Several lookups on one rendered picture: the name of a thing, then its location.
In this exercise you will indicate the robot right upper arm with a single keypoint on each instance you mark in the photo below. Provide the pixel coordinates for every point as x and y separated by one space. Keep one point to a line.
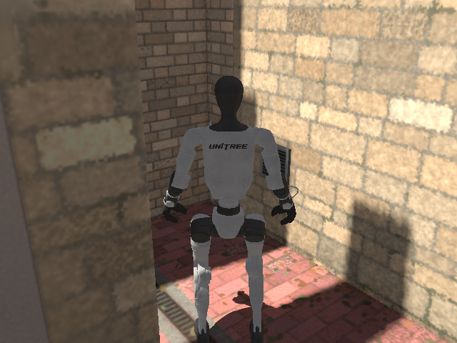
264 138

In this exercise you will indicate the robot right hand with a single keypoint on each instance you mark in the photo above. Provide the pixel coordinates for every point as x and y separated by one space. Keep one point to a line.
290 212

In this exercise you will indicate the right robot forearm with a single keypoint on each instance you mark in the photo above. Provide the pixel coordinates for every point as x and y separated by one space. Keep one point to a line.
283 195

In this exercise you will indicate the left robot forearm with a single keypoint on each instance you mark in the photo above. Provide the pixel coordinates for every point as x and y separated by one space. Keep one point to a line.
172 193

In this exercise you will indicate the robot left hand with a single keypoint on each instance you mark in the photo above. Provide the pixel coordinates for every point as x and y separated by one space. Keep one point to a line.
177 208

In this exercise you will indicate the robot left thigh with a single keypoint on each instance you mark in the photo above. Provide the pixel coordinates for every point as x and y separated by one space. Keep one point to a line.
201 229

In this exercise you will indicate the robot left upper arm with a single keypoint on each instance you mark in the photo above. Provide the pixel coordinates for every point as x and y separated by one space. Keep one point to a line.
193 137

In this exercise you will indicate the humanoid robot torso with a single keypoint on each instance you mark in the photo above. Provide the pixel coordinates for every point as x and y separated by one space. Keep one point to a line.
228 171

